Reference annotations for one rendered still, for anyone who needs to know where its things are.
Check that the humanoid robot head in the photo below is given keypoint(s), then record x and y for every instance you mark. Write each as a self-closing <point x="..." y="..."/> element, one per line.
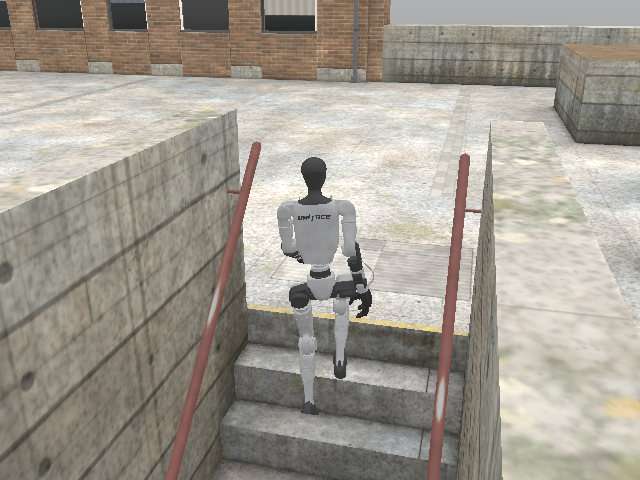
<point x="314" y="173"/>

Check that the robot right hand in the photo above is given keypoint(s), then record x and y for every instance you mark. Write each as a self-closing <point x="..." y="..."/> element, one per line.
<point x="366" y="299"/>

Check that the robot left upper arm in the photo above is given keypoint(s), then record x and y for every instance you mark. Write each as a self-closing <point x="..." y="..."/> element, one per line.
<point x="285" y="222"/>

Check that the robot left forearm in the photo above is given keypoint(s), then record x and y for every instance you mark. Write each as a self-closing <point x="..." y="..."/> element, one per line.
<point x="295" y="255"/>

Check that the robot right forearm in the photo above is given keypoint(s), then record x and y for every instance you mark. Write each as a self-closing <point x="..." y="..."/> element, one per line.
<point x="357" y="271"/>

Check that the robot left foot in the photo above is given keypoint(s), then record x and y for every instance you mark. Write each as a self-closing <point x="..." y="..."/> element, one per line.
<point x="309" y="408"/>

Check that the robot right upper arm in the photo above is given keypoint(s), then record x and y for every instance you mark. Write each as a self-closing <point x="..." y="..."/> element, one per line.
<point x="347" y="210"/>

